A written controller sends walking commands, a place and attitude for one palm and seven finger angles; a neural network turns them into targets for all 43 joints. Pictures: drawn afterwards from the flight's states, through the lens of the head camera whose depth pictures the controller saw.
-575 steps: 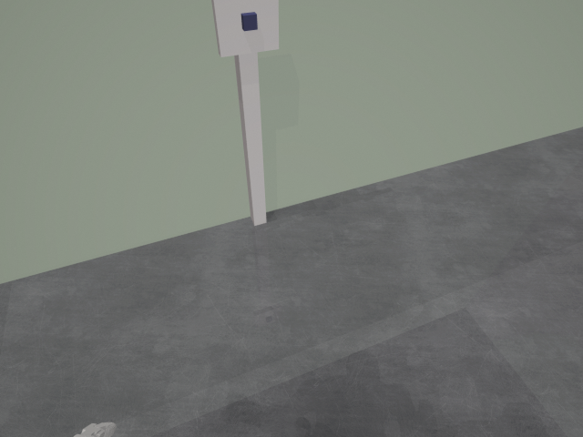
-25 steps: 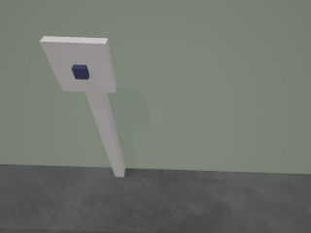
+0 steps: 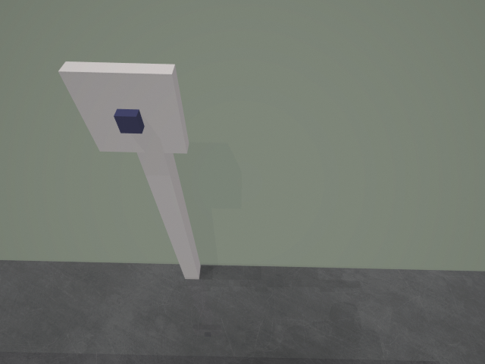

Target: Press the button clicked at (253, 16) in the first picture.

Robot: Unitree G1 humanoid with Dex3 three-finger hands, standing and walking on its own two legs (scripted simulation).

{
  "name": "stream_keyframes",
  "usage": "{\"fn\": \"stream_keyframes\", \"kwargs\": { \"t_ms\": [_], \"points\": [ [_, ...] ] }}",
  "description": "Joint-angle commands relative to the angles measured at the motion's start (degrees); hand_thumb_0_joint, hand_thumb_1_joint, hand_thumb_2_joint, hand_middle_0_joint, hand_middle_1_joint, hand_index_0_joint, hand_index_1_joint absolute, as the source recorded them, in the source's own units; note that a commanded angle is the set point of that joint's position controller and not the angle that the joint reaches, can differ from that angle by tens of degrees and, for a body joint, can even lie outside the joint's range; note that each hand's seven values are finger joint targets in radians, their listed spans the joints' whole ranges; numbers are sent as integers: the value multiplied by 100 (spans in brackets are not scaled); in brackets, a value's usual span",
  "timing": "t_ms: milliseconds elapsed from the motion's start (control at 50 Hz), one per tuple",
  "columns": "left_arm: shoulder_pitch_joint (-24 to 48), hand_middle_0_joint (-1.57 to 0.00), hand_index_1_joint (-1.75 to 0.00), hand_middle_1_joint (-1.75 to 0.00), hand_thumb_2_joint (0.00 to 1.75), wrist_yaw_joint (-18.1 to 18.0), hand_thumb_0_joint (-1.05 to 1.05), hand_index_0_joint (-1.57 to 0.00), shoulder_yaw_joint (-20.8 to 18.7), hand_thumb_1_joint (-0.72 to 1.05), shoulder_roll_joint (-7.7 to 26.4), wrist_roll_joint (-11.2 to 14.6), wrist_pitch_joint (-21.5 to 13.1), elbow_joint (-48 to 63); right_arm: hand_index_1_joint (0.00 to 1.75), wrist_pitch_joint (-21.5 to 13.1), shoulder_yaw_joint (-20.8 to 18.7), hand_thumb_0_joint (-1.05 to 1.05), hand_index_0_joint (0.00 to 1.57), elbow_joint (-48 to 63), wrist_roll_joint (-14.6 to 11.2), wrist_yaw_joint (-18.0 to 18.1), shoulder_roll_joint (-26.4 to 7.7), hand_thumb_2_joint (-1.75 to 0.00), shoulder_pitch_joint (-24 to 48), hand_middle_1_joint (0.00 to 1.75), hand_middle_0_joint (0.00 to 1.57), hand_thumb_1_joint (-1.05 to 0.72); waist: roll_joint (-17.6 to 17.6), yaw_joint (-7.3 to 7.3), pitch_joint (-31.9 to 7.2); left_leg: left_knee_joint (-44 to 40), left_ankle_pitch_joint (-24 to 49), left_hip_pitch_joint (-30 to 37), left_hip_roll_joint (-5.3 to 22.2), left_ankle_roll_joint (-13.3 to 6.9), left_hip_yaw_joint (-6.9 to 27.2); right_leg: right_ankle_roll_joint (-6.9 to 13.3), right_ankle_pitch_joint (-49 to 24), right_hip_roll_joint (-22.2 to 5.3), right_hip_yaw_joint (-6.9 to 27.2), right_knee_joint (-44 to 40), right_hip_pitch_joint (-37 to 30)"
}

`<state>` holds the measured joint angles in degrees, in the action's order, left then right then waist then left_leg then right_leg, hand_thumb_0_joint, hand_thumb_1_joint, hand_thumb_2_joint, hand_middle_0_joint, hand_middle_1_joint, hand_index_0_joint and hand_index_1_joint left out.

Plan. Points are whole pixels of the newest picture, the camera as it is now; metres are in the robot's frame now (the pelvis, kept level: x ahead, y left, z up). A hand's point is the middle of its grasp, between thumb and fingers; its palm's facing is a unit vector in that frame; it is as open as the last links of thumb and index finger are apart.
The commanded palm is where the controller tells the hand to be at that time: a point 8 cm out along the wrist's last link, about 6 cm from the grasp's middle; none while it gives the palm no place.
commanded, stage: come to a stop and stand still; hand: left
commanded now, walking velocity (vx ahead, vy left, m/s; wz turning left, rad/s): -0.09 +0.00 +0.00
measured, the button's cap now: (130, 120) +0.48 +0.24 +0.12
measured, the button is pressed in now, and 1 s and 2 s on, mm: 0 0 0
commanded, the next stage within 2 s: look again from close up in 0.62 s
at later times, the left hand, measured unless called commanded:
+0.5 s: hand out of the picture +0.00 +0.19 -0.16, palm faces -0.02 -0.97 -0.24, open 7.4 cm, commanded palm none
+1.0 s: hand out of the picture -0.03 +0.16 -0.17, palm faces -0.01 -0.98 -0.19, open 7.4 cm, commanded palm none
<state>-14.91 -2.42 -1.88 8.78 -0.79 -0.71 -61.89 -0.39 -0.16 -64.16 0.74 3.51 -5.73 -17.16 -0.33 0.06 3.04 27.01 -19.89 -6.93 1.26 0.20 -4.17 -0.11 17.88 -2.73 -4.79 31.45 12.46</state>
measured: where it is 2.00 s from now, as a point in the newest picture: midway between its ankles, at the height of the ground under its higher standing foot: outside the picture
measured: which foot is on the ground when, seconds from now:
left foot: down 0.00-1.00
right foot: down 0.00-1.00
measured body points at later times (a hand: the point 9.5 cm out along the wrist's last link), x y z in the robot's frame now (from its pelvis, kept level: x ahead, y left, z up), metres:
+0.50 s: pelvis -0.04 +0.01 +0.00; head -0.05 -0.01 +0.45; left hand +0.00 +0.24 -0.14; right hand +0.00 -0.23 -0.16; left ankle -0.06 +0.12 -0.74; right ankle -0.03 -0.12 -0.74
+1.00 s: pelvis -0.03 -0.01 +0.00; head -0.02 -0.02 +0.45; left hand -0.03 +0.21 -0.15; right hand -0.05 -0.22 -0.16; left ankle -0.06 +0.12 -0.74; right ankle -0.03 -0.12 -0.74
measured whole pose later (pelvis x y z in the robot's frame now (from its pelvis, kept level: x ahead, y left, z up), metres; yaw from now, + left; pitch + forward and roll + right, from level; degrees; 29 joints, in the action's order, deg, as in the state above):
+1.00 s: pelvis -0.03 -0.01 +0.00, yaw -2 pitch -1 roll +1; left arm -15.8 -1.6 0.7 8.1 -0.7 -0.7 -64.7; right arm -0.4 1.0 -65.2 0.7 1.6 -8.0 -17.2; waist 0.6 0.0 2.5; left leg 25.9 -16.6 -8.2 2.4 1.1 -4.6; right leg 1.0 15.4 -1.3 -3.8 28.6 12.3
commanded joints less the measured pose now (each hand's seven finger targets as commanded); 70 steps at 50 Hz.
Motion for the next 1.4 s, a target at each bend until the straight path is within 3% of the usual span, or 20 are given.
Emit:
{"fn": "stream_keyframes", "kwargs": {
  "t_ms": [0, 80, 100, 120, 140, 160, 180, 220, 240, 280, 360, 440, 720, 920, 1060, 1300, 1320, 1340, 1360, 1380],
  "points": [
    [-527, -20, -30, -30, 90, -50, 0, -20, -102, 90, 477, 3, 21, 229, 30, -90, -209, 0, 20, 142, -12, 2, -664, -90, -481, 30, 20, -90, 105, 54, -404, -94, 4065, 19, 657, -211, 364, 193, -3153, -451, 368, 29, -365],
    [-388, -20, -30, -30, 90, -44, 0, -20, -92, 90, 526, -16, 27, 316, 30, -90, -208, 0, 20, 180, -2, -25, -660, -90, -376, 30, 20, -90, 157, 43, -502, -132, 3690, -57, 640, -223, 388, 227, -2903, -442, 451, -65, -420],
    [-819, -20, -30, -30, 90, -210, 0, -20, -96, 90, 879, -6, -14, 149, 30, -63, -339, 0, 20, 698, -141, -131, -1190, -90, 311, 30, 20, -90, -265, 223, -561, 1187, 3309, -389, 713, 6, 99, 81, -4456, -701, 730, -539, -309],
    [-617, -20, -30, -30, 90, -180, 0, -20, -130, 90, 969, -32, -93, 459, 30, -52, -288, 0, 20, 923, -70, -203, -739, -90, 67, 30, 20, -90, -600, 11, -709, 1208, 580, -1136, 244, -19, 143, 438, -5025, -1087, 1104, -340, -908],
    [-434, -20, -30, -30, 90, -154, 0, -20, -64, 90, 924, -31, -135, 494, 30, -24, -237, 0, 20, 923, -79, -219, -609, -90, 54, 30, 20, -90, -890, -41, -841, 981, -432, -1169, 225, -32, 136, 634, -4654, -1194, 1054, -371, -887],
    [-262, -20, -30, -30, 90, -137, 0, -20, -36, 90, 869, -52, -130, 612, 30, -23, -227, 0, 20, 951, -78, -234, -573, -90, -113, 30, 20, -90, -595, -151, -967, 474, -148, -858, 128, -31, 98, 661, -4174, -1056, 923, -211, -812],
    [-42, -20, -30, -30, 90, -117, 0, -20, -28, 90, 878, -11, -123, 668, 30, -39, -219, 0, 20, 870, -43, -259, -615, -90, -258, 30, 20, -90, 123, -232, -958, 2, 649, -454, 167, -59, 135, 547, -3265, -839, 740, 3, -547],
    [0, -20, -30, -30, 90, -71, 0, -20, 23, 90, 749, 24, -41, 736, 30, -64, -211, 0, 20, 926, 27, -240, -902, -90, -108, 30, 20, -90, 921, -92, -398, -111, 2116, -514, 697, -251, 620, 242, -1407, -285, 433, -57, 51],
    [-17, -20, -30, -30, 90, -52, 0, -20, 43, 90, 685, 11, 4, 704, 30, -57, -186, 0, 20, 966, 28, -225, -952, -90, 28, 30, 20, -90, 969, -30, -101, -270, 1970, -748, 744, -301, 705, 203, -848, -165, 352, -145, 75],
    [-26, -20, -30, -30, 90, -5, 0, -20, 93, 90, 685, -8, 11, 632, 30, -40, -159, 0, 20, 1053, 17, -223, -991, -90, 120, 30, 20, -90, 300, -10, 249, -401, 1225, -963, 663, -301, 685, 203, -605, -155, 438, -419, 153],
    [-12, -20, -30, -30, 90, 42, 0, -20, 125, 90, 762, 7, 7, 622, 30, -40, -114, 0, 20, 1021, 29, -254, -1060, -90, 77, 30, 20, -90, 158, -52, 321, -688, 166, -892, 488, -251, 613, 214, -3, -226, 699, -794, 330],
    [-75, -20, -30, -30, 90, 70, 0, -20, 134, 90, 800, 1, -3, 566, 30, -34, -91, 0, 20, 930, 38, -269, -1069, -90, 10, 30, 20, -90, -53, -57, 324, -796, -126, -869, 425, -235, 564, 210, 316, -262, 776, -978, 383],
    [-336, -20, -30, -30, 90, 63, 0, -20, 161, 90, 705, 30, -88, 108, 30, -120, 5, 0, 20, 303, -4, -217, -919, -90, -285, 30, 20, -90, 0, -10, -55, -645, 977, -483, 480, -188, 442, 244, -960, -370, 687, -815, -102],
    [-397, -20, -30, -30, 90, 42, 0, -20, 152, 90, 586, 26, -91, -89, 30, -100, 13, 0, 20, 30, -5, -178, -736, -90, -373, 30, 20, -90, 8, -7, 164, -595, 967, -503, 459, -140, 370, 280, -1008, -376, 697, -876, -56],
    [-434, -20, -30, -30, 90, 40, 0, -20, 129, 90, 562, 21, -108, -131, 30, -126, -2, 0, 20, -7, -5, -152, -690, -90, -370, 30, 20, -90, 9, -1, -2, -520, 1293, -367, 496, -131, 343, 291, -1559, -382, 656, -775, -193],
    [-446, -20, -30, -30, 90, 39, 0, -20, 104, 90, 569, 9, -107, -99, 30, -113, -15, 0, 20, -7, 4, -140, -704, -90, -271, 30, 20, -90, -10, 12, 19, -495, 1365, -301, 501, -105, 303, 299, -1711, -400, 652, -823, -211],
    [-1039, -20, -30, -30, 90, -193, 0, -20, 45, 90, 767, -11, -169, -344, 30, -111, -119, 0, 20, 411, -76, -194, -947, -90, 492, 30, 20, -90, -456, 320, 209, 877, 884, -985, 482, 96, 33, -45, -4382, -840, 1199, -936, -259],
    [3380, -23, -33, -33, 90, -114, 0, -23, -258, 90, 1816, 1260, -1540, 8679, 30, -1098, -143, 0, 20, 2411, -329, 83, -1899, -90, 274, 30, 20, -90, 859, -481, -2797, -118, 1938, 505, -110, -216, 166, 206, -3594, -346, 903, -349, -1013],
    [843, -25, -36, -36, 90, -470, 0, -25, -527, 90, 1557, 684, -1235, 7178, 30, -1525, -146, 0, 20, 2051, -194, 282, -1360, -90, 649, 30, 20, -90, 1695, 59, -2785, -172, 2844, 653, -12, -249, 111, 311, -2448, 51, 562, -37, -896],
    [-651, -28, -39, -39, 90, -674, 0, -28, 178, 90, 163, 875, -444, 6109, 30, -1655, -238, 0, 20, 2067, -356, 250, -1149, -90, 687, 30, 20, -90, 1186, -106, -1615, -114, 2811, -94, 146, -85, 333, 212, -1604, 89, 152, -128, -190]
  ]
}}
